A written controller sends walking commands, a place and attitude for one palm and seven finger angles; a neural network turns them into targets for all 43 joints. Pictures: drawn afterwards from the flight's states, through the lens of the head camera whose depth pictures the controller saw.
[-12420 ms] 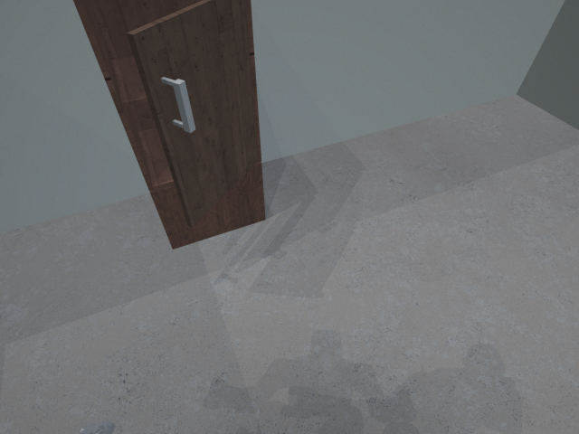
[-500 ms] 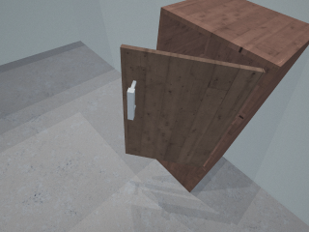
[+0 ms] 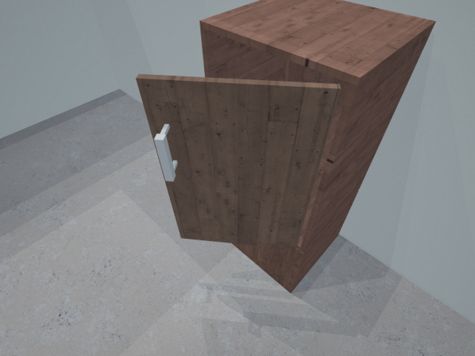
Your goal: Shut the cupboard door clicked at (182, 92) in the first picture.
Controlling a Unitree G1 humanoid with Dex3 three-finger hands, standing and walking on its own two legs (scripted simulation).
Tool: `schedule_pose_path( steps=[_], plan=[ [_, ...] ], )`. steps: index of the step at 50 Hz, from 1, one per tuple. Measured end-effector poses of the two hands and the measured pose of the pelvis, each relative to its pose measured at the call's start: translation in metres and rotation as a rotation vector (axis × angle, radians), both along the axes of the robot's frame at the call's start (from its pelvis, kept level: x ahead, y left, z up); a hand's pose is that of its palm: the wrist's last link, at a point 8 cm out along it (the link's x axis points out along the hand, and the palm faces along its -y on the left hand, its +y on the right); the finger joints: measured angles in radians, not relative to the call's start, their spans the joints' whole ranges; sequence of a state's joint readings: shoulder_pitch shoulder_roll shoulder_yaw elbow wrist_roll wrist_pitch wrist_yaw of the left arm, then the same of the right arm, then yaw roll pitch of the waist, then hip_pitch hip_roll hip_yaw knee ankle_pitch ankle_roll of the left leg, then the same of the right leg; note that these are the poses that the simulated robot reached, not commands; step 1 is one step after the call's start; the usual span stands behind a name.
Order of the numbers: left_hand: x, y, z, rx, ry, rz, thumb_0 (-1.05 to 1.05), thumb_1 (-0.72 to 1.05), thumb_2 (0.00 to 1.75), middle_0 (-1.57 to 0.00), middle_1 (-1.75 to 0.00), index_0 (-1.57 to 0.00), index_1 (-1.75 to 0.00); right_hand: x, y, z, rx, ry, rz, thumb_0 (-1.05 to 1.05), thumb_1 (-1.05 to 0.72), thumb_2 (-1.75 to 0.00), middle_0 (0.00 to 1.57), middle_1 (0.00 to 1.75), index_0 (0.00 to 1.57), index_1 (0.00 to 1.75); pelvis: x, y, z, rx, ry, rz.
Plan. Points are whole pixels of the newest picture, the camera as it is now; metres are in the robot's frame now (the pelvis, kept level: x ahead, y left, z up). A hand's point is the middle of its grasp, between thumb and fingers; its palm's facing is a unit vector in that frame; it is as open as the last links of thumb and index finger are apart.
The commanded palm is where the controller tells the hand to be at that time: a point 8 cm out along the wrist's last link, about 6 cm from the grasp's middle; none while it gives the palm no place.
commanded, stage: come to a stop and stand still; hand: left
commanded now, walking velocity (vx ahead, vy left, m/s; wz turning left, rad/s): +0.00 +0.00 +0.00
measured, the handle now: (168, 153) +0.53 +0.18 +0.03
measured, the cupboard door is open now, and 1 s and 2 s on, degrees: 37 37 37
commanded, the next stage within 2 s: look again from close up in 0.88 s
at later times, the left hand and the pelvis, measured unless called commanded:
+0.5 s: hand out of the picture +0.00 +0.16 -0.18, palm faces +0.06 -0.99 -0.14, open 7.4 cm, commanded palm none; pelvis +0.02 +0.01 +0.00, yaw +0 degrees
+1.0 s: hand out of the picture +0.02 +0.19 -0.18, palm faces +0.02 -0.98 -0.18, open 7.4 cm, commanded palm none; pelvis +0.03 +0.03 +0.00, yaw +0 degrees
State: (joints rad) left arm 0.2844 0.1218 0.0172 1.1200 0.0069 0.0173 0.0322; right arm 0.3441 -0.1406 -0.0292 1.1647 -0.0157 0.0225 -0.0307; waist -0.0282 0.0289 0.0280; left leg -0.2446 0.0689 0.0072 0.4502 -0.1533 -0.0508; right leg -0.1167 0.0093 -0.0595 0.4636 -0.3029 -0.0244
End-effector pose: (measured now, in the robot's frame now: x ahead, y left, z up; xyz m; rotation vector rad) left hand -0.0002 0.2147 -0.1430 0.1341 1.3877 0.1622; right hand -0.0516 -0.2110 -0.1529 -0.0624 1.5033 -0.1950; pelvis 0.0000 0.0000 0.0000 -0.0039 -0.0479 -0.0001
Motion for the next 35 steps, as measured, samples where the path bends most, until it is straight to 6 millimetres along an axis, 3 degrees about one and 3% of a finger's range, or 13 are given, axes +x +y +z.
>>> schedule_pose_path(
  steps=[7,14,24,35],
  plan=[
    [-0.015,-0.022,-0.007,-0.055,0.055,0.021,0.01,0.92,0.90,-0.20,-0.30,-0.20,-0.30,-0.005,0.006,0.003,0.007,0.038,-0.004,0.00,-0.91,-0.90,0.20,0.30,0.20,0.30,0.003,-0.004,-0.001,-0.001,0.006,-0.002],
    [-0.017,-0.027,-0.010,-0.081,0.076,0.039,0.01,0.91,0.90,-0.20,-0.30,-0.20,-0.30,0.018,0.012,0.006,-0.002,0.007,0.010,0.00,-0.91,-0.90,0.20,0.30,0.20,0.30,0.010,-0.001,0.000,0.000,0.014,-0.001],
    [-0.004,-0.008,-0.009,-0.059,0.054,0.040,0.00,0.91,0.90,-0.20,-0.30,-0.19,-0.30,0.061,0.007,0.008,-0.044,-0.069,0.043,0.02,-0.94,-0.90,0.20,0.30,0.20,0.30,0.019,0.009,0.000,0.003,0.013,-0.003],
    [0.011,0.017,-0.006,-0.023,0.034,0.016,0.00,0.91,0.90,-0.20,-0.30,-0.19,-0.30,0.084,0.006,0.012,-0.066,-0.124,0.059,0.01,-0.93,-0.90,0.20,0.30,0.20,0.30,0.024,0.019,0.002,0.007,0.012,-0.009]
  ],
)
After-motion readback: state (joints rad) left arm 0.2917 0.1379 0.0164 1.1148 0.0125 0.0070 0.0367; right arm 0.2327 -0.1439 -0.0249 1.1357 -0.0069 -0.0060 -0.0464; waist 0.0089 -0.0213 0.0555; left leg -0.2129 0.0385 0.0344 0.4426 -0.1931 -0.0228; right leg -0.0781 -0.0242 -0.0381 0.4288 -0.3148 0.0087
